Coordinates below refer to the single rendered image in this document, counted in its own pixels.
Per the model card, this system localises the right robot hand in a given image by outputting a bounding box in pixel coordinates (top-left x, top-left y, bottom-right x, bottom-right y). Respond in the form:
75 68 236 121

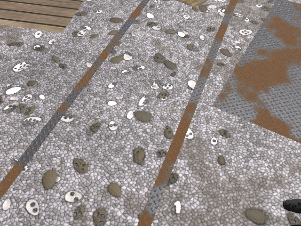
282 199 301 226

